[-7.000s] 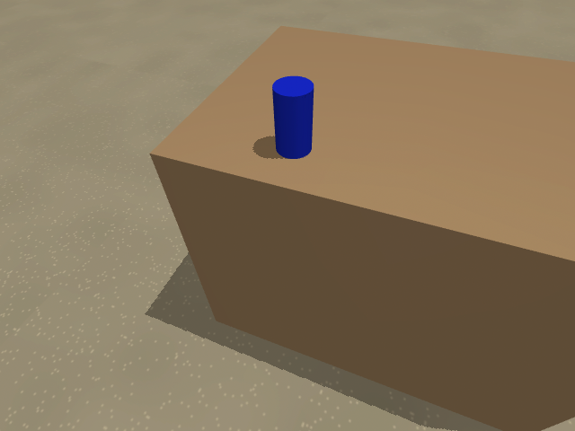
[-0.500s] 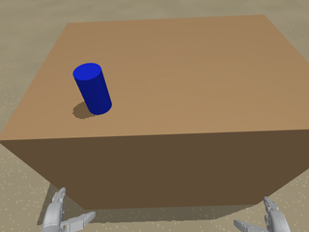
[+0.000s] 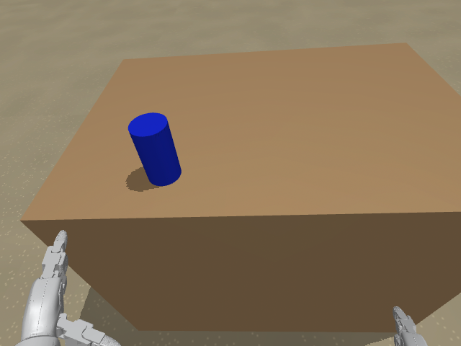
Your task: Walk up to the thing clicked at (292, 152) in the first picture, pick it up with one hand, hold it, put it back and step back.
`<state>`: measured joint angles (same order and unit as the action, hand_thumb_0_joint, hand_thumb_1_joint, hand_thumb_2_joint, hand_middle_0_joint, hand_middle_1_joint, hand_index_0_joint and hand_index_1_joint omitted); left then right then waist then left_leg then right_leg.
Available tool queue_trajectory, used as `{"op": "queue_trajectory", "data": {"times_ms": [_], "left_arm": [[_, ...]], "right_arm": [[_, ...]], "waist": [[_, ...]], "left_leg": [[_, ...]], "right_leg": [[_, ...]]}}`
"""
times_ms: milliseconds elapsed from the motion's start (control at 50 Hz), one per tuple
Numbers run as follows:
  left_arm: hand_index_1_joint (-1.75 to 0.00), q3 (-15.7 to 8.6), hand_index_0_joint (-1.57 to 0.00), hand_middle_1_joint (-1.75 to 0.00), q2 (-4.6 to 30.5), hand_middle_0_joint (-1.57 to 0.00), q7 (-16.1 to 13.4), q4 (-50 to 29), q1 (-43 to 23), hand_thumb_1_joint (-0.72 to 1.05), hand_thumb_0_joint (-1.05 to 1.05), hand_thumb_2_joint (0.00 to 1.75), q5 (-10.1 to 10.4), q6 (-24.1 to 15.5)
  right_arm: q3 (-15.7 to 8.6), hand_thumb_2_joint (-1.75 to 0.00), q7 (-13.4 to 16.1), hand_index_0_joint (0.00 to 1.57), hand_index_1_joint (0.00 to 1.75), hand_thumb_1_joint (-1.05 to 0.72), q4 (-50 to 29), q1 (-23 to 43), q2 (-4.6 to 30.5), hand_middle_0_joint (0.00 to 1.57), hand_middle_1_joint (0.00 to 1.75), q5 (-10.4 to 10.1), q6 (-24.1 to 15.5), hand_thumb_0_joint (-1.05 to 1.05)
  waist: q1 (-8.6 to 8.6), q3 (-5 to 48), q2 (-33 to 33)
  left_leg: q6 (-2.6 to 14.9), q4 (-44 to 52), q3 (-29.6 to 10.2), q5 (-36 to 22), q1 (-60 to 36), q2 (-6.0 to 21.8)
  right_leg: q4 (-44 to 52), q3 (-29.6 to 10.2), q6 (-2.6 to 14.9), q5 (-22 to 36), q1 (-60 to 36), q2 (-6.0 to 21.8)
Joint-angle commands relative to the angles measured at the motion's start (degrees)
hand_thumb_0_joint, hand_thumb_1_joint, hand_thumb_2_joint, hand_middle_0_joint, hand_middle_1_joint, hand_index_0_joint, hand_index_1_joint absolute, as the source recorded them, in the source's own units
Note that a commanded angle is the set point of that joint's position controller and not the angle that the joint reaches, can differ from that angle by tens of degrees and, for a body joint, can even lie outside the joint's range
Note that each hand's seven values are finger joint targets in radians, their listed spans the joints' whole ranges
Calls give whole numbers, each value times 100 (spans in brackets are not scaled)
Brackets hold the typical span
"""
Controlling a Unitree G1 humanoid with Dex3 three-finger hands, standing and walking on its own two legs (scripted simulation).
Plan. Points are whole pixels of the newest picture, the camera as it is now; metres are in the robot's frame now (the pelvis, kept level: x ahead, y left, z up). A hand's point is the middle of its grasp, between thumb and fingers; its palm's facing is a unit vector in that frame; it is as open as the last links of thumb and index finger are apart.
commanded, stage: rise first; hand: left
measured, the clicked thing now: (157, 151) +0.47 +0.20 +0.09
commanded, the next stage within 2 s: go down in 1.14 s
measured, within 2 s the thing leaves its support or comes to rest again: neither
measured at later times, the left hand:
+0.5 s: hand (55, 288) +0.17 +0.25 +0.13, palm faces +0.36 -0.81 -0.46, open 17.6 cm
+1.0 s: hand (36, 270) +0.17 +0.25 +0.18, palm faces +0.40 -0.79 -0.47, open 17.7 cm
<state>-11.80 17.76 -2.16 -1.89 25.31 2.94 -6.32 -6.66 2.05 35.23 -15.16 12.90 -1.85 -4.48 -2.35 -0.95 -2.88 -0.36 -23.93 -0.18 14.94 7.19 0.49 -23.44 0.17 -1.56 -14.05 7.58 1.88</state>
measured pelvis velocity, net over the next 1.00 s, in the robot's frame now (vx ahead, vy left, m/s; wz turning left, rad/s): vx -0.02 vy -0.01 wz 0.02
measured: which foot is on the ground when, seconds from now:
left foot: down 0.00-1.00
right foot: down 0.00-1.00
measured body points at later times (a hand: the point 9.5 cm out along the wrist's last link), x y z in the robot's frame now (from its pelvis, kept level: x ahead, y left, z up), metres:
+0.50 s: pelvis -0.01 -0.01 +0.00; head -0.02 -0.04 +0.45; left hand +0.14 +0.29 +0.16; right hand +0.15 -0.27 -0.10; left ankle -0.02 +0.12 -0.74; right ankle -0.01 -0.14 -0.74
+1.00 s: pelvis -0.02 -0.01 +0.00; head -0.02 -0.03 +0.45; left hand +0.15 +0.29 +0.20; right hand +0.14 -0.27 -0.09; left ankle -0.02 +0.12 -0.74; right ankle -0.01 -0.14 -0.74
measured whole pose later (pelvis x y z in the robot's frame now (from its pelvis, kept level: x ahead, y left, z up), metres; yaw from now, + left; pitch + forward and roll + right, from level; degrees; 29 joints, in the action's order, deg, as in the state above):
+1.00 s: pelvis -0.02 -0.01 +0.00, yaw +1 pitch -4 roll +0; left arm -22.4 21.5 -0.7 -18.1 23.2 2.8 -19.5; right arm -10.3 1.8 38.2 -13.9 13.2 -1.6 -8.3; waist -3.6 -2.9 -3.2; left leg -0.7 -23.8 -1.0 13.2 6.8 0.2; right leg -24.6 1.0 -1.2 -13.4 7.5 2.2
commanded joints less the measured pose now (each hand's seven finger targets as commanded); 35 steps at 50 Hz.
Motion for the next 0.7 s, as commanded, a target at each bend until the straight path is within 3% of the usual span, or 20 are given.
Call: {"op": "queue_trajectory", "data": {"times_ms": [0, 40, 80, 100, 160, 180, 200, 220, 260, 320, 340, 360, 380, 420, 440, 500, 520, 560, 660, 680], "left_arm": [[-4, -770, -5, -4, 1095, -4, -78, -1685, -278, -55, 0, 0, 44, -531], [-4, -859, -4, -4, 1118, -4, -95, -1867, -286, -55, 0, 0, 27, -611], [-5, -1055, -4, -4, 1274, -4, -116, -1891, -302, -56, 0, 1, 20, -661], [-5, -968, -4, -4, 1128, -4, -87, -1796, -151, -57, 0, 1, 19, -693], [-5, -1097, -5, -5, 1168, -5, -52, -1953, -41, -56, 0, 0, 21, -801], [-4, -1010, -4, -4, 1099, -4, -27, -2055, -83, -57, 0, 0, 29, -832], [-4, -1185, -4, -4, 1188, -5, -19, -1929, 2, -56, 0, 0, 44, -839], [-4, -1045, -5, -4, 1139, -5, 0, -2253, -172, -56, 0, 0, 47, -896], [-4, -1158, -4, -4, 1160, -4, 27, -2148, -195, -55, 0, 0, 67, -935], [-4, -1380, -4, -4, 1395, -4, 6, -2419, -351, -55, 0, 0, 84, -1056], [-4, -1298, -4, -3, 1256, -4, 26, -2278, -350, -56, 0, 0, 74, -1076], [-4, -1404, -4, -4, 1358, -4, 17, -2394, -331, -55, 0, 0, 79, -1116], [-4, -1458, -4, -4, 1444, -4, 1, -2521, -371, -56, 0, 0, 87, -1163], [-4, -1525, -4, -4, 1463, -4, 2, -2508, -307, -55, 0, 0, 67, -1194], [-4, -1475, -4, -4, 1422, -4, 1, -2503, -344, -55, 0, 1, 70, -1210], [-4, -1459, -4, -4, 1351, -4, 13, -2512, -274, -56, 0, 2, 62, -1272], [-4, -1470, -3, -4, 1374, -4, 9, -2412, -371, -56, 0, 2, 62, -1301], [-5, -1465, -4, -5, 1322, -5, 10, -2481, -424, -58, 0, 3, 47, -1347], [-5, -1671, -3, -4, 1539, -4, -4, -2601, -649, -57, 0, 4, 69, -1465], [-5, -1741, -3, -4, 1566, -4, -11, -2519, -573, -57, 0, 4, 61, -1473]], "right_arm": [[-409, -1, 59, 5, 5, 52, -1033, 682, 937, 5, 5, 31, -328, 0], [-380, -2, 77, 5, 5, 52, -1014, 757, 906, 5, 5, 62, -360, 0], [-553, -2, 121, 5, 5, 51, -976, 690, 1055, 5, 5, 76, -348, 0], [-445, -2, 107, 5, 5, 51, -869, 611, 875, 5, 5, 74, -353, 0], [-416, -2, 88, 5, 5, 51, -705, 412, 693, 5, 5, 70, -343, 0], [-449, -2, 84, 5, 5, 51, -715, 417, 725, 5, 5, 65, -341, 0], [-443, -2, 74, 5, 5, 51, -612, 323, 680, 5, 5, 63, -339, 0], [-515, -2, 77, 5, 5, 51, -784, 501, 786, 5, 5, 49, -359, 0], [-264, -2, 29, 5, 5, 52, -454, 312, 434, 5, 5, 32, -336, 0], [-591, -2, 74, 5, 5, 52, -970, 822, 966, 5, 5, 33, -444, 0], [-414, -2, 53, 5, 5, 52, -836, 627, 726, 5, 5, 36, -431, 0], [-455, -2, 57, 5, 5, 53, -540, 407, 689, 5, 5, 37, -413, 0], [-751, -2, 94, 5, 5, 52, -790, 697, 1088, 5, 5, 45, -468, 0], [-541, -2, 64, 5, 5, 53, -464, 489, 760, 5, 5, 48, -474, 0], [-594, -2, 60, 5, 5, 53, -738, 654, 888, 5, 5, 49, -503, 0], [-529, -3, 49, 5, 5, 53, -433, 526, 704, 5, 5, 48, -507, 0], [-619, -3, 66, 5, 5, 53, -674, 656, 868, 5, 5, 47, -541, 0], [-362, -3, 40, 5, 5, 51, -638, 648, 569, 5, 5, 41, -532, 0], [-616, -3, 80, 5, 5, 53, -743, 772, 922, 5, 5, 50, -589, 0], [-549, -3, 76, 5, 5, 53, -540, 610, 770, 5, 5, 43, -573, 0]], "waist": [[-64, 552, 136], [-108, 491, 134], [-72, 510, 129], [-111, 331, 252], [-113, 354, 157], [-71, 295, 132], [-83, 230, 242], [-74, 288, 107], [-109, 138, 110], [-117, 225, 130], [-64, 210, 135], [-100, 116, 70], [-70, 215, -2], [-179, 239, -11], [-94, 248, 43], [-139, 272, 47], [-57, 319, 192], [-147, 294, 262], [-142, 270, 228], [-166, 232, 203]], "left_leg": [[37, 300, 181, -1655, -118, -27], [25, 262, 162, -1693, -86, -25], [38, 290, 179, -1576, -167, -56], [47, 292, 177, -1470, -80, -56], [64, 294, 199, -1456, -108, -85], [68, 312, 216, -1389, -111, -101], [78, 311, 202, -1330, -68, -91], [72, 325, 207, -1333, -94, -96], [92, 334, 212, -1169, -17, -125], [91, 383, 188, -985, 5, -123], [100, 375, 196, -923, -22, -128], [88, 396, 178, -908, 16, -124], [77, 395, 182, -952, -42, -132], [82, 342, 164, -1040, -16, -139], [84, 349, 166, -1010, -51, -143], [94, 350, 170, -1037, -52, -135], [98, 334, 158, -1076, -101, -125], [103, 350, 138, -1086, -41, -112], [109, 404, 159, -778, -54, -155], [116, 397, 155, -777, -14, -162]], "right_leg": [[215, 347, 208, 1375, -281, -210], [189, 357, 211, 1378, -317, -204], [237, 341, 211, 1288, -284, -188], [245, 357, 198, 1180, -249, -193], [263, 358, 188, 1199, -223, -165], [273, 344, 177, 1174, -142, -153], [289, 358, 165, 1122, -135, -161], [272, 351, 176, 1140, -122, -146], [315, 349, 153, 1006, -34, -123], [332, 348, 168, 811, -65, -129], [350, 333, 159, 767, -41, -134], [340, 348, 174, 729, 13, -144], [322, 342, 180, 778, -34, -138], [290, 345, 180, 844, -60, -120], [299, 340, 170, 818, -51, -128], [278, 340, 162, 873, -60, -123], [280, 340, 147, 909, -55, -132], [275, 360, 155, 901, -111, -136], [345, 342, 149, 589, -27, -114], [342, 333, 150, 592, -9, -110]]}}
